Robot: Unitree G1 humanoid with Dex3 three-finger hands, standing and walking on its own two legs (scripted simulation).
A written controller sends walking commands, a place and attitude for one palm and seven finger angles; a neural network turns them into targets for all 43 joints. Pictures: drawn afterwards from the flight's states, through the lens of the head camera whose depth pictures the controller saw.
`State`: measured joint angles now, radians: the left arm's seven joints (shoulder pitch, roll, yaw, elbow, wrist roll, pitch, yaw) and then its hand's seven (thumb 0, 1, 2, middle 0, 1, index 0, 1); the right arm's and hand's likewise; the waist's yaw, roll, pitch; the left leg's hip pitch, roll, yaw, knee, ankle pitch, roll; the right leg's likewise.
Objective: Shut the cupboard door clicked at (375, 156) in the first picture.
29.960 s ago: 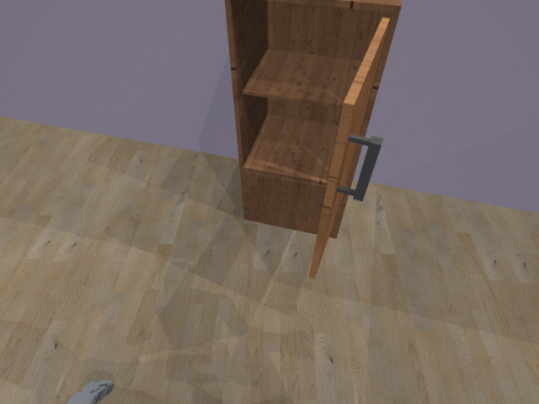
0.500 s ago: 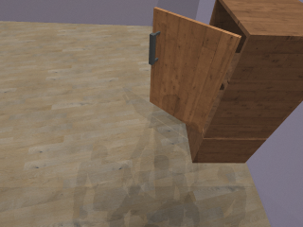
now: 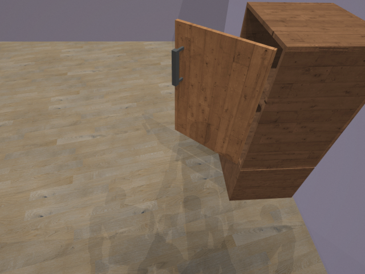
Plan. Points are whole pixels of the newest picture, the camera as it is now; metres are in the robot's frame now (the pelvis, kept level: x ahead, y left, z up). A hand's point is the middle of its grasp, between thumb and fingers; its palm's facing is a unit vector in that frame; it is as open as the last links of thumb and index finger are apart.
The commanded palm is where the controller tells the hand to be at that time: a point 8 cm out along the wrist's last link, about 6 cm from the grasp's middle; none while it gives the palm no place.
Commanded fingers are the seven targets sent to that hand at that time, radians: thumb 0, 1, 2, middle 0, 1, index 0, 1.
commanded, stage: let the arm hang, fingers relaxed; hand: left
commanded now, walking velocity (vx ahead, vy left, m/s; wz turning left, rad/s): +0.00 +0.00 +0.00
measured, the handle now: (178, 66) +0.90 +0.06 +0.00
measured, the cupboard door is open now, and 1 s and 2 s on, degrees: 49 49 49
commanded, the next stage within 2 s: look to check the result in 0.06 s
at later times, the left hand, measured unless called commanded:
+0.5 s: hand out of the picture -0.03 +0.15 -0.18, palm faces +0.05 -0.98 -0.18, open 7.4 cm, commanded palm none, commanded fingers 0.00 0.90 0.90 -0.20 -0.30 -0.20 -0.30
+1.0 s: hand out of the picture +0.01 +0.15 -0.19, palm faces +0.13 -0.97 -0.19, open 7.4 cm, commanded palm none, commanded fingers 0.00 0.90 0.90 -0.20 -0.30 -0.20 -0.30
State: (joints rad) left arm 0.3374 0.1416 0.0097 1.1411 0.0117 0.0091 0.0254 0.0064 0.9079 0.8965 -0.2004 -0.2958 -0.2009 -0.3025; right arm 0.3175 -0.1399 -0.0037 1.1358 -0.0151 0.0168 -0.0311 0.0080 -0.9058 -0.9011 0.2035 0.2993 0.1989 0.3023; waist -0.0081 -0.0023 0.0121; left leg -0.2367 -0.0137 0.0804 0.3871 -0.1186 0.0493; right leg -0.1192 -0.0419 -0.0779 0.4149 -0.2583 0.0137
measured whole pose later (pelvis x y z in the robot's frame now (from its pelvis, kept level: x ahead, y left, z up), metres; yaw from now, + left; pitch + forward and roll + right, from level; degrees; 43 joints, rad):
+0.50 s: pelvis +0.01 -0.01 +0.00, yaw +0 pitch -2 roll +0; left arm 0.35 0.13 0.01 1.16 0.01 0.00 0.03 0.01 0.91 0.90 -0.20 -0.30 -0.20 -0.30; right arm 0.30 -0.13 0.00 1.14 -0.01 0.01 -0.03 0.01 -0.91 -0.90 0.20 0.30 0.20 0.30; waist -0.01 0.01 0.04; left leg -0.23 0.01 0.07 0.41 -0.14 0.03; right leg -0.10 -0.02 -0.08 0.41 -0.27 0.00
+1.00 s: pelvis +0.02 -0.02 -0.01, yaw +5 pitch -2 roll -1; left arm 0.29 0.14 0.04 1.08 0.01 0.02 0.04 0.01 0.91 0.90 -0.20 -0.30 -0.20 -0.30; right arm 0.29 -0.14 -0.02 1.10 -0.02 0.05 -0.02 0.01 -0.91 -0.90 0.20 0.30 0.20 0.30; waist -0.02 0.01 0.07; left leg -0.34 0.01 0.02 0.61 -0.24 0.01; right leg -0.13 -0.02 -0.17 0.51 -0.36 -0.01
